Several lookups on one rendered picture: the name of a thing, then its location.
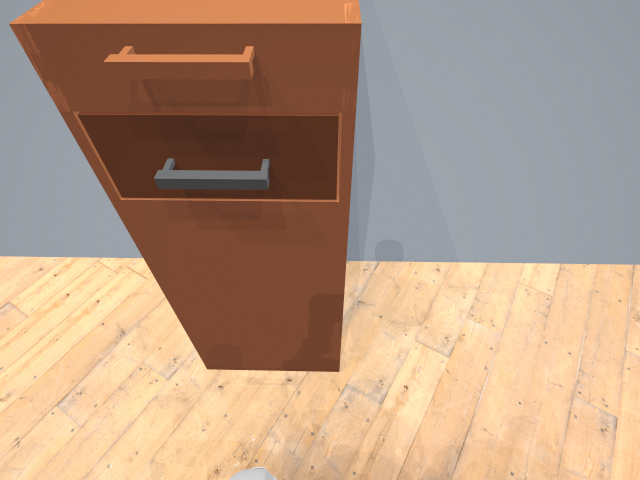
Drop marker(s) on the drawer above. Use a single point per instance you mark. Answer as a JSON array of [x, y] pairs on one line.
[[302, 149]]

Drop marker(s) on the handle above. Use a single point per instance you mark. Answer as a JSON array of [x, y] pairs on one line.
[[179, 66], [167, 178]]

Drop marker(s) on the cabinet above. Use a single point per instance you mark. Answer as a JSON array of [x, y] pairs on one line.
[[257, 284]]

